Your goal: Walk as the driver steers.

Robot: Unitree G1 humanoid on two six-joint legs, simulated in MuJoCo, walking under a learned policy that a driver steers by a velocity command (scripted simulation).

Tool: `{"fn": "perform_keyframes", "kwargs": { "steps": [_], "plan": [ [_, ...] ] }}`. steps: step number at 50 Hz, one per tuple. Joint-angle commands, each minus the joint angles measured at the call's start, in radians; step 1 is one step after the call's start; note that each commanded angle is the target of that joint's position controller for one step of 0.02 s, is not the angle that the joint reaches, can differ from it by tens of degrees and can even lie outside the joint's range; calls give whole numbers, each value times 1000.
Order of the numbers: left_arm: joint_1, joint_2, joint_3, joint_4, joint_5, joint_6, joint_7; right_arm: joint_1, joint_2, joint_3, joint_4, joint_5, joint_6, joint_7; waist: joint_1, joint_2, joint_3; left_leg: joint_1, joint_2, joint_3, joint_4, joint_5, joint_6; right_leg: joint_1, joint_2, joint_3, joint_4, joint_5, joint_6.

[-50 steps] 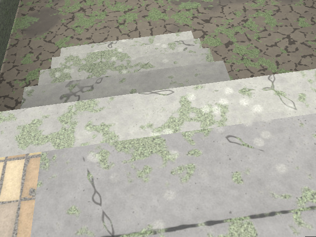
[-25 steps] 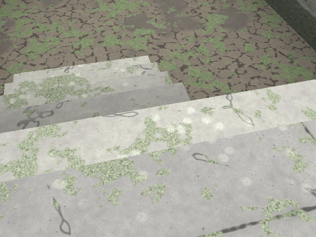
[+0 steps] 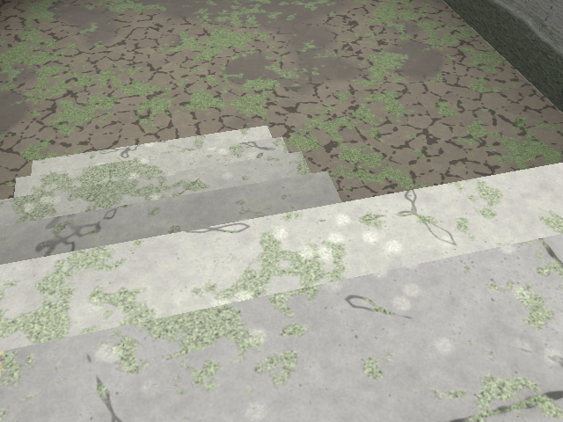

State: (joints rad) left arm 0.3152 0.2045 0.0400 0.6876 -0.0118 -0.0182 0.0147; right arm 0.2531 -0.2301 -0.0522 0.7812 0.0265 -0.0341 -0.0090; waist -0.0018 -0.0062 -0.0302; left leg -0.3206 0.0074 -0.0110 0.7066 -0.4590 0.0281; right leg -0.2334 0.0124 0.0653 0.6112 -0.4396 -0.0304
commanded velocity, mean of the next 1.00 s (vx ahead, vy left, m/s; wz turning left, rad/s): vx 0.85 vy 0.00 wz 0.29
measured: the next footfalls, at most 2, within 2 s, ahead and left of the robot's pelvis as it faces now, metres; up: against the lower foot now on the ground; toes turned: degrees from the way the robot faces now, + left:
right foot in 0.56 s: +0.48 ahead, -0.08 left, +0.00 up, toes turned -2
left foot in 1.04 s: +0.88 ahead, +0.12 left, +0.00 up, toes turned +25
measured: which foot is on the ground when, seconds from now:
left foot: down 0.00-0.58, up 0.60-1.00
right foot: down 0.00-0.12, up 0.14-0.54, down 0.56-1.00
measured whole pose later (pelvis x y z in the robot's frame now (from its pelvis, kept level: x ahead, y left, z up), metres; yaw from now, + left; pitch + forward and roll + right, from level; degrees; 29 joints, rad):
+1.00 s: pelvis +0.68 +0.04 -0.02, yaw +19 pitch -1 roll -2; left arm 0.50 0.21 0.02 0.94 0.02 -0.08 0.04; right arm 0.04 -0.26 -0.02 0.72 -0.01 -0.02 0.07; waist 0.02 0.02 0.07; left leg -0.67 -0.01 0.20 0.75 0.01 0.20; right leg 0.29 0.03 -0.35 0.31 -0.45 0.03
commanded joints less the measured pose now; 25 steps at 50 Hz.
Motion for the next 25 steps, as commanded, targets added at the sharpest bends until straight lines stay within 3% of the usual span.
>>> {"fn": "perform_keyframes", "kwargs": {
  "steps": [1,3,4,5,6,7,8,9,10,11,12,14,18,22,23,25],
  "plan": [
    [31,202,60,-45,-14,-47,4,-169,-91,-24,-129,21,-71,13,38,-199,183,-273,41,-12,127,-19,61,-26,-335,514,-447,-400,-222],
    [-55,174,48,-75,-19,-51,-8,-93,-68,-15,-107,26,-83,27,-17,-178,132,-129,44,15,-18,-13,97,-58,-277,365,-423,-246,-171],
    [-113,175,47,-89,-26,-44,-12,21,-64,-19,-58,19,-86,32,-75,-173,92,85,4,76,-140,105,93,-154,-206,245,-367,-204,-135],
    [-130,156,43,-95,-15,-40,-10,151,-86,-35,7,2,-87,32,-122,-125,43,288,-56,131,-149,197,59,-245,-136,155,-252,-176,-105],
    [-167,161,55,-85,71,-35,-24,327,-140,-48,42,-85,-59,37,-219,81,19,520,13,-10,-271,34,54,-427,-17,28,44,-137,-81],
    [-228,57,29,-148,70,-48,-21,448,-260,-71,42,-107,-58,33,-254,368,3,602,304,-520,-469,-332,106,-664,72,-43,439,-136,-51],
    [-210,65,25,-180,61,-52,-29,340,-237,-59,9,-93,-43,32,-169,277,58,497,380,-820,-591,-485,202,-790,58,70,557,-46,-68],
    [-238,89,29,-175,57,-50,-36,236,-206,-52,-15,-78,-39,31,-109,125,153,421,390,-732,-579,-465,207,-839,-36,58,602,89,-67],
    [-213,113,33,-151,61,-52,-49,193,-179,-46,-24,-70,-45,33,-76,43,129,372,335,-603,-556,-366,182,-772,-79,26,574,171,-53],
    [-175,118,34,-126,65,-49,-61,171,-166,-39,-28,-67,-50,32,-49,45,95,334,281,-501,-570,-290,159,-693,-97,9,536,196,-39],
    [-168,117,33,-114,70,-41,-72,170,-141,-29,-21,-63,-57,28,-44,67,100,293,239,-425,-600,-218,150,-649,-106,-10,519,231,-22],
    [-197,105,28,-119,65,-26,-83,218,-116,-20,12,-51,-68,28,-45,93,129,283,200,-332,-636,-78,154,-655,-101,-46,491,293,-5],
    [-348,92,10,-153,50,-20,-87,276,-119,-16,46,-42,-71,28,-70,79,160,291,159,-169,-672,195,149,-609,-78,-112,256,392,8],
    [-465,93,-1,-185,42,-22,-89,317,-142,-14,88,-40,-75,21,-89,95,191,353,204,-97,-716,469,151,-495,-59,-165,70,426,-36],
    [-470,96,-2,-186,43,-22,-85,316,-150,-13,99,-41,-74,19,-82,95,188,386,209,-70,-693,588,146,-461,-46,-178,37,402,-55],
    [-416,110,3,-170,49,-22,-66,309,-181,-16,118,-43,-72,13,-37,130,125,423,214,-8,-540,1103,126,-287,29,-222,0,311,-97]
  ]
}}
Velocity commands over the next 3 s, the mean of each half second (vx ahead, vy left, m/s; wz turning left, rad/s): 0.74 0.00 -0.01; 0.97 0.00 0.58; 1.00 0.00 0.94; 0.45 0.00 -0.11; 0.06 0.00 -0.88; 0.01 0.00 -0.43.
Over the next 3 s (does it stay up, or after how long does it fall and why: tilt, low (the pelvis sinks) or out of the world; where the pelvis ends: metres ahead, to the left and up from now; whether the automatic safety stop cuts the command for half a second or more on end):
stays up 1.50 0.36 -0.35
